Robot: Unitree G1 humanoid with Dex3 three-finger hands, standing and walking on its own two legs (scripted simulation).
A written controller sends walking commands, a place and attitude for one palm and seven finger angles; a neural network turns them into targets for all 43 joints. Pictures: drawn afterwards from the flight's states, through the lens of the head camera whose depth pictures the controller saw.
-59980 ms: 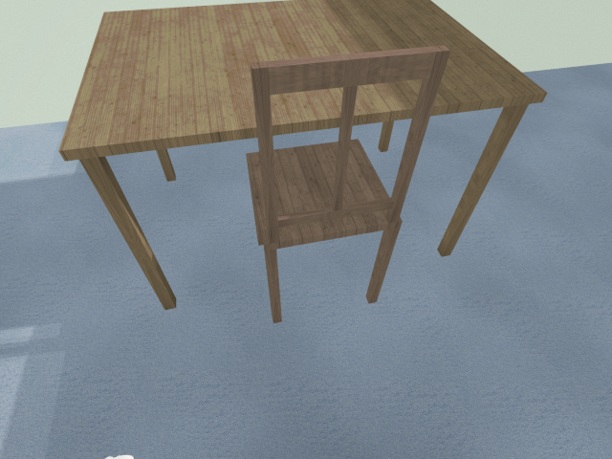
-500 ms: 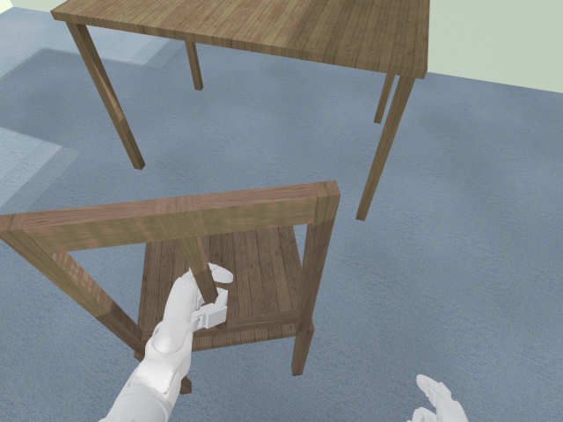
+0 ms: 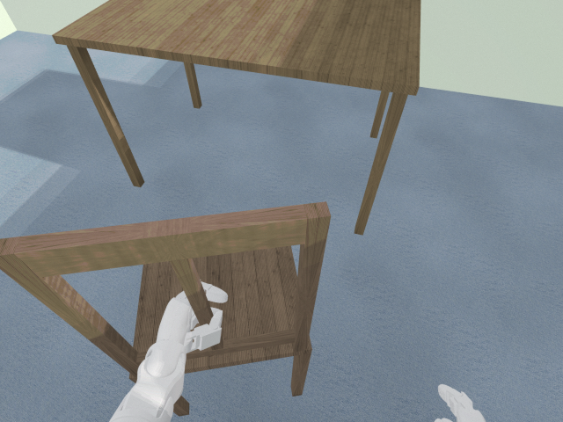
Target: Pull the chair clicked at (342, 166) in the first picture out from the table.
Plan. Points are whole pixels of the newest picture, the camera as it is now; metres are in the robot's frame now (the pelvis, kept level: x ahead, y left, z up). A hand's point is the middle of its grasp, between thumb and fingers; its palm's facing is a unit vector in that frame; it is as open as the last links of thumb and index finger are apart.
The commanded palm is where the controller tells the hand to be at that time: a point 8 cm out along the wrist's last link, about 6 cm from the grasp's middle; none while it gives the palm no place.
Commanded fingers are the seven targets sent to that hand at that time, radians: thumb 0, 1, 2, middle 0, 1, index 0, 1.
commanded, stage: stop walking, hand still on the chair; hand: left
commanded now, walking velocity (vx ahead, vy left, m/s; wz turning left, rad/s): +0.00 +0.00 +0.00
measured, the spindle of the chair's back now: (202, 309) +0.29 +0.14 -0.05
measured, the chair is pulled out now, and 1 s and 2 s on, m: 0.66 0.66 0.66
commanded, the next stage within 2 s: open the thumb and straighten the fingers in 0.02 s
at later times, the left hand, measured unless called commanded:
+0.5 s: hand (198, 319) +0.28 +0.15 -0.06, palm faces -0.01 -0.99 -0.15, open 11.8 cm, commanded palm +0.25 +0.20 -0.04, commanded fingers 0.00 -0.55 0.20 -0.25 -0.73 -0.25 -0.73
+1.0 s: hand (192, 330) +0.26 +0.16 -0.07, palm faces -0.01 -0.99 -0.14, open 17.4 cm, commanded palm +0.24 +0.22 -0.04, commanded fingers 0.00 -0.55 0.20 0.00 0.00 0.00 0.00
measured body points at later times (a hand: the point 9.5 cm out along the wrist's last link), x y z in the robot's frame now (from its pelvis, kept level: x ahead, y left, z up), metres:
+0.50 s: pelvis +0.00 +0.00 -0.02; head +0.06 -0.01 +0.43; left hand +0.27 +0.20 -0.05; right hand +0.15 -0.25 -0.13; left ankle -0.03 +0.12 -0.74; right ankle +0.03 -0.14 -0.74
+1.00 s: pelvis +0.02 +0.00 -0.04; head +0.08 -0.01 +0.41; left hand +0.26 +0.21 -0.05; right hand +0.20 -0.25 -0.12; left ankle -0.03 +0.12 -0.74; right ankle +0.03 -0.14 -0.74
